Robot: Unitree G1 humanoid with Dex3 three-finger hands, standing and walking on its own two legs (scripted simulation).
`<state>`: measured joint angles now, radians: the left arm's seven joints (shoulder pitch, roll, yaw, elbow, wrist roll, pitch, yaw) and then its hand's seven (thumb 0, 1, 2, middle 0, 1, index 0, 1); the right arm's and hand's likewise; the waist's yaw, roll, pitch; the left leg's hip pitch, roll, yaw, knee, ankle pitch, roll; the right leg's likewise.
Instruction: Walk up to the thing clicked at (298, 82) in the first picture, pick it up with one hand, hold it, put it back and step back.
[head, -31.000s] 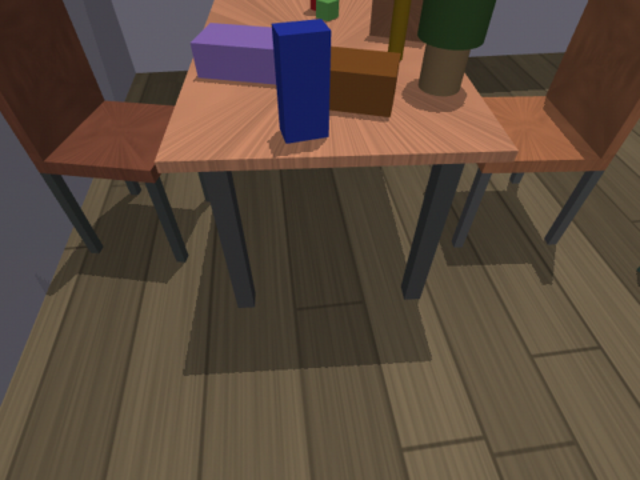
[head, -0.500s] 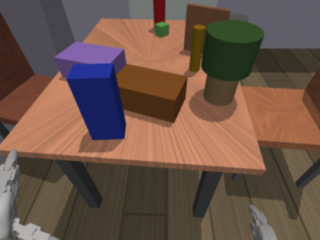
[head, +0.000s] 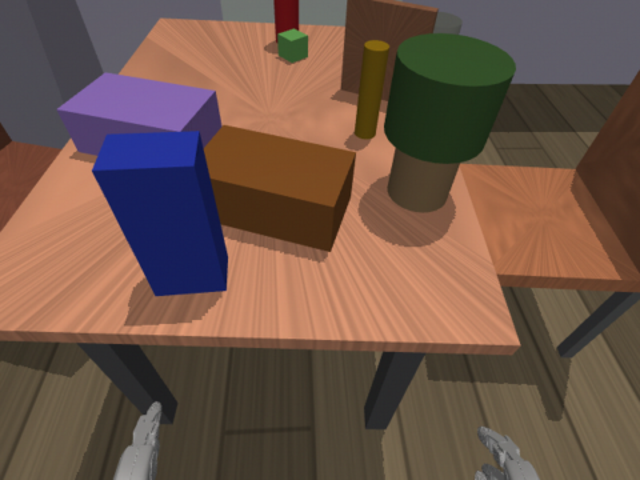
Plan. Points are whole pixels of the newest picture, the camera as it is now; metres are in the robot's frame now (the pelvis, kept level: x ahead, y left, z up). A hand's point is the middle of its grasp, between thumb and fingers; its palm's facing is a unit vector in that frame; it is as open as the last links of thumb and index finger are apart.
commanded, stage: home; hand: left
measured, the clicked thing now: (174, 223) +0.44 +0.22 +0.08
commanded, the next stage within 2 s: none
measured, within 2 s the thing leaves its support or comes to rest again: neither
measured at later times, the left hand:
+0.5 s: hand out of the picture +0.12 +0.22 -0.12, palm faces -0.01 -0.94 -0.35, open 17.6 cm
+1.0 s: hand out of the picture -0.03 +0.25 -0.14, palm faces -0.03 -0.93 -0.37, open 17.6 cm
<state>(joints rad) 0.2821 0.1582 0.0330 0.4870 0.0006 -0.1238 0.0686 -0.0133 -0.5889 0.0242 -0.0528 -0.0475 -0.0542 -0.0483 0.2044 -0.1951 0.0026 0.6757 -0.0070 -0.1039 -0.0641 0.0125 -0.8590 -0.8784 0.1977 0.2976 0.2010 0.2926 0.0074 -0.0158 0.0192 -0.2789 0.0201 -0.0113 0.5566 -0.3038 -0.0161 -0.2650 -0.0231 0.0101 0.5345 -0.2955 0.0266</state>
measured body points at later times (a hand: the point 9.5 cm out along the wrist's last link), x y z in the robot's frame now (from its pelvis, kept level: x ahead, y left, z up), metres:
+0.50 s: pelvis -0.01 -0.01 +0.00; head -0.01 -0.02 +0.45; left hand +0.12 +0.27 -0.10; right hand +0.12 -0.29 -0.12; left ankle -0.01 +0.13 -0.73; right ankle -0.01 -0.14 -0.73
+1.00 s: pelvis -0.04 -0.02 +0.01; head -0.05 -0.03 +0.46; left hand -0.02 +0.29 -0.12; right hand +0.01 -0.32 -0.13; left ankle -0.01 +0.13 -0.73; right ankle -0.01 -0.14 -0.73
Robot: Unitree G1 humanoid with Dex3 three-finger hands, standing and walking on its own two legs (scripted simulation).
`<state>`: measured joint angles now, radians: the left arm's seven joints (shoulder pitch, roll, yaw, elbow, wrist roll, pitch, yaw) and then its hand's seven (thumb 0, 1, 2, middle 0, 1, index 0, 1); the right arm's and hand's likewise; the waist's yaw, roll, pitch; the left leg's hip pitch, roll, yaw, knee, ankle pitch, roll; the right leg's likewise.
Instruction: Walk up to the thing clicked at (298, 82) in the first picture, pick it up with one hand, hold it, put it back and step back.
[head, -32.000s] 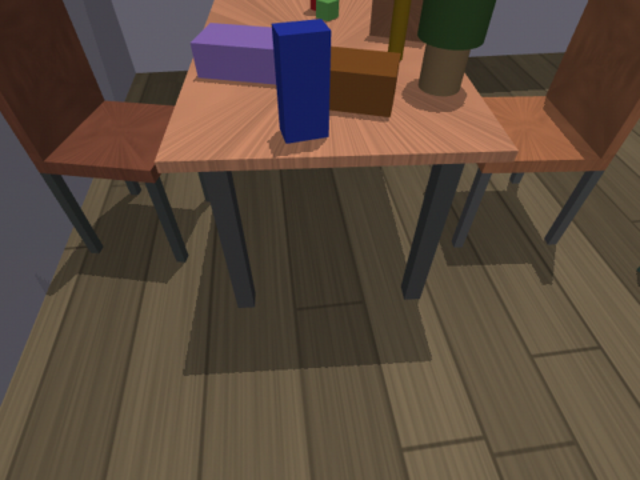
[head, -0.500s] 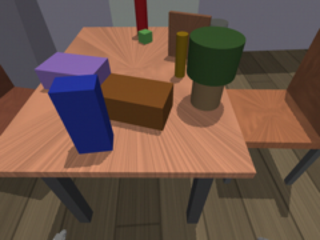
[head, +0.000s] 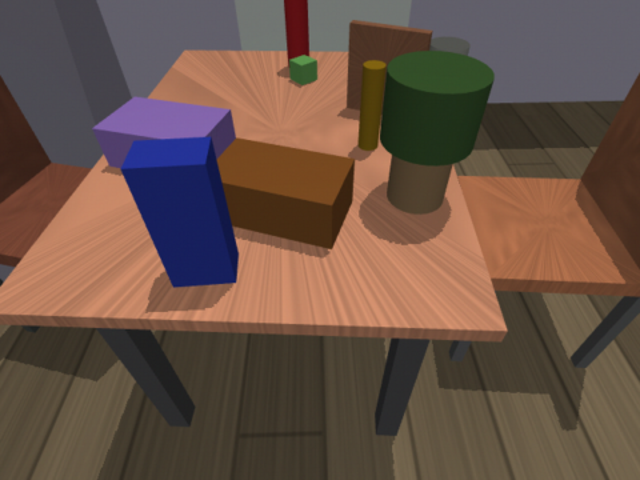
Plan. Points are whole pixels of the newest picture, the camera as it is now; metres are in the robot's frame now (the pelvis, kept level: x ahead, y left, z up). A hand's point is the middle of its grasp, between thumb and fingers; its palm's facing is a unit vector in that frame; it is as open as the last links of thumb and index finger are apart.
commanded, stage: home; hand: left
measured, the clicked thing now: (190, 219) +0.49 +0.22 +0.07
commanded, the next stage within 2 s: stand in 1.14 s
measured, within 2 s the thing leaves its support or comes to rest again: neither
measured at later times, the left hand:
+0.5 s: hand out of the picture +0.10 +0.26 -0.15, palm faces -0.03 -0.93 -0.36, open 17.7 cm
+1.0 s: hand out of the picture +0.09 +0.26 -0.15, palm faces -0.02 -0.94 -0.35, open 17.7 cm
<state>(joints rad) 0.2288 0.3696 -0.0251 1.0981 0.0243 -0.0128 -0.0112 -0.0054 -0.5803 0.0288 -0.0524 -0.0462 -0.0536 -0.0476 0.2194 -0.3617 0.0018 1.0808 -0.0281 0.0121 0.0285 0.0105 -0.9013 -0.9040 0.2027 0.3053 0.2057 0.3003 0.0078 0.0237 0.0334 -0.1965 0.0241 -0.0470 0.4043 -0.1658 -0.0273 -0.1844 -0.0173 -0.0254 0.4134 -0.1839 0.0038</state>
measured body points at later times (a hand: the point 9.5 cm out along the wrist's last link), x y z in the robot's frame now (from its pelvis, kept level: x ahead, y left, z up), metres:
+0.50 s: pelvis +0.02 +0.00 +0.00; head +0.02 -0.01 +0.45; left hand +0.10 +0.30 -0.12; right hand +0.10 -0.30 -0.13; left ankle +0.04 +0.14 -0.74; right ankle +0.03 -0.12 -0.74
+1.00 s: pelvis +0.03 +0.01 +0.01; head +0.03 +0.00 +0.45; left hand +0.09 +0.31 -0.12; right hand +0.10 -0.30 -0.13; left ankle +0.04 +0.14 -0.74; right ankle +0.03 -0.12 -0.74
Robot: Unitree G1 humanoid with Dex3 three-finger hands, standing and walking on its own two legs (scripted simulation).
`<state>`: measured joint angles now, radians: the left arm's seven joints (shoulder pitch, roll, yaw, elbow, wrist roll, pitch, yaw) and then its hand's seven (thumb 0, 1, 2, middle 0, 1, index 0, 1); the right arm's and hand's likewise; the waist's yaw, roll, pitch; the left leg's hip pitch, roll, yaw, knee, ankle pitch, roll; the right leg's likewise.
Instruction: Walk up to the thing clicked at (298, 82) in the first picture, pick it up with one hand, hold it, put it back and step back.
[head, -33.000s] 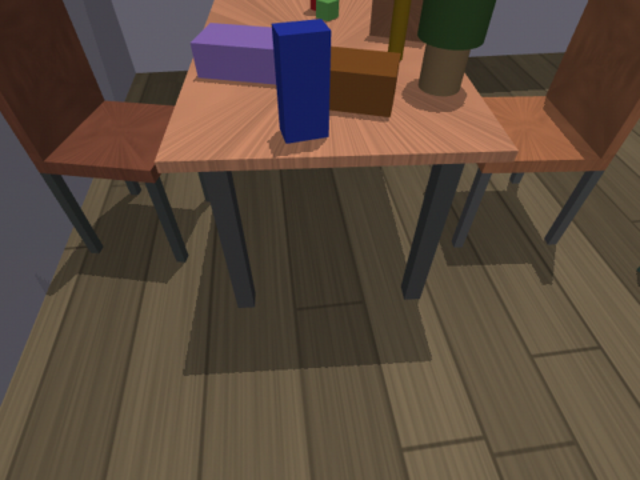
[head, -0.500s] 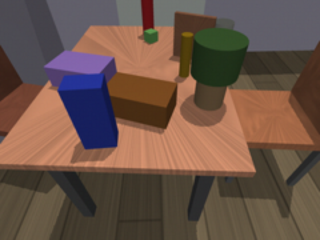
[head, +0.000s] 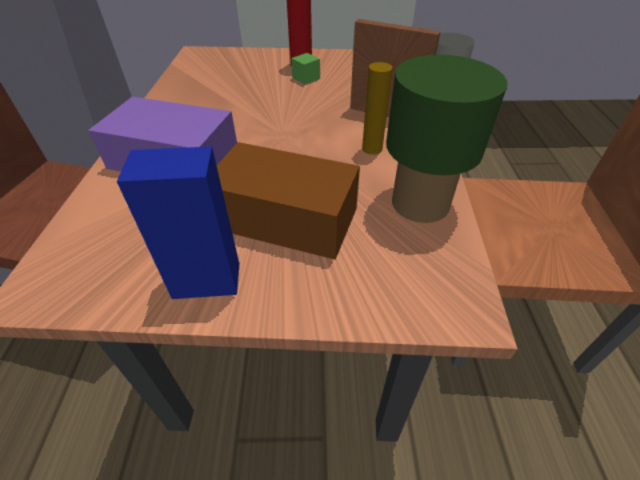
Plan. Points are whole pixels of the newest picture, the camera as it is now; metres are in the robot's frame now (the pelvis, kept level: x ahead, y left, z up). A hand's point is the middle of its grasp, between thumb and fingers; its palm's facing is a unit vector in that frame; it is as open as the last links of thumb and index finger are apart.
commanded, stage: home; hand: left
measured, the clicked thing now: (189, 230) +0.46 +0.21 +0.07
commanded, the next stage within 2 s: stand in 0.14 s
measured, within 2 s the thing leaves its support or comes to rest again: neither
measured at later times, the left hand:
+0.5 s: hand out of the picture +0.06 +0.25 -0.15, palm faces -0.01 -0.94 -0.35, open 14.4 cm
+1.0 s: hand out of the picture +0.07 +0.25 -0.16, palm faces -0.01 -0.94 -0.35, open 7.4 cm
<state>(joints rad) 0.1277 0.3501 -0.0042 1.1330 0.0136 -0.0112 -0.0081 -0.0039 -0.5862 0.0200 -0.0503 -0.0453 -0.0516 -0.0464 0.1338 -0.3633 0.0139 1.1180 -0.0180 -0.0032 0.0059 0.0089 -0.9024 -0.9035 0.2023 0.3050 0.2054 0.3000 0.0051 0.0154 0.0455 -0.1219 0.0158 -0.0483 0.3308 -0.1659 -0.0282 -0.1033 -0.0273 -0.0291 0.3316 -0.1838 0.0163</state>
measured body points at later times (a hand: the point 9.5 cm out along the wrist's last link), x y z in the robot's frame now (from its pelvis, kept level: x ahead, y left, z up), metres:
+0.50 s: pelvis +0.00 +0.00 +0.00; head +0.00 -0.01 +0.45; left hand +0.06 +0.30 -0.13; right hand +0.07 -0.30 -0.14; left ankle +0.01 +0.14 -0.75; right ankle +0.00 -0.13 -0.75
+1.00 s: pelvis +0.01 +0.00 +0.00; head +0.02 -0.01 +0.45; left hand +0.07 +0.30 -0.13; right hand +0.08 -0.30 -0.14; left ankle +0.01 +0.14 -0.75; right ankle +0.00 -0.13 -0.75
